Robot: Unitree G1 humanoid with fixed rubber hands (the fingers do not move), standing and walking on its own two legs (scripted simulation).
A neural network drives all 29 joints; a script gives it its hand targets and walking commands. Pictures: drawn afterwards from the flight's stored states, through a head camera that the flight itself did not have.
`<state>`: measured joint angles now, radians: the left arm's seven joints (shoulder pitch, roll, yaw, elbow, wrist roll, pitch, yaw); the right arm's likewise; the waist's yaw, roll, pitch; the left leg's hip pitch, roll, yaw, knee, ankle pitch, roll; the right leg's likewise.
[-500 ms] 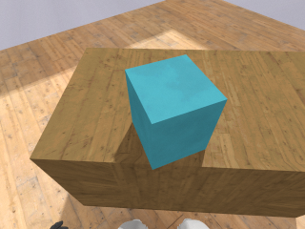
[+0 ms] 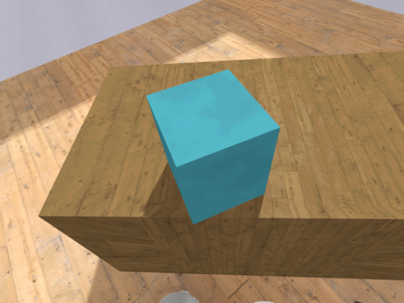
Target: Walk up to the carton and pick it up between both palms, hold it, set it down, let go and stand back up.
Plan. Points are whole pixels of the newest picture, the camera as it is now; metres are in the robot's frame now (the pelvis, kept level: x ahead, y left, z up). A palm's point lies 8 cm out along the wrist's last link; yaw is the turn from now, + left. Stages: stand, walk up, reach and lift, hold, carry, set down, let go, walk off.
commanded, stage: walk up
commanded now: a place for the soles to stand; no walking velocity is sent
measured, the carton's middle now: (210, 148) +0.45 +0.01 +0.01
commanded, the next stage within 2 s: none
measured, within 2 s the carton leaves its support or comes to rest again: neither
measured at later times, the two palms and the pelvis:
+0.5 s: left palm out of the picture +0.05 +0.34 -0.10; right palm out of the picture +0.09 -0.27 -0.11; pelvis -0.02 +0.03 -0.01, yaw +0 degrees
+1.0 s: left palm out of the picture +0.06 +0.33 -0.10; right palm out of the picture +0.09 -0.28 -0.11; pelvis -0.01 +0.01 +0.00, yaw +0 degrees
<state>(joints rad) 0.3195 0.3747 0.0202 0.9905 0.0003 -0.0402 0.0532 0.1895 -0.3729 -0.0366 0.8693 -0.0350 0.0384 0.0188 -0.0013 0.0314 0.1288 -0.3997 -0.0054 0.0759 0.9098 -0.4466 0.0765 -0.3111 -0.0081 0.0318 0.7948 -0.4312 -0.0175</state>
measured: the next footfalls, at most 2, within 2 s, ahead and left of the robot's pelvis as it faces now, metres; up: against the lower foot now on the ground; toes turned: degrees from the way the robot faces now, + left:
left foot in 0.12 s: +0.07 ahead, +0.13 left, +0.00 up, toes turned +4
right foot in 1.80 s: +0.17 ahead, -0.11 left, +0.00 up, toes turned +0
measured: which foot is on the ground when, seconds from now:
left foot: up 0.00-0.10, down 0.12-1.00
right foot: down 0.00-1.00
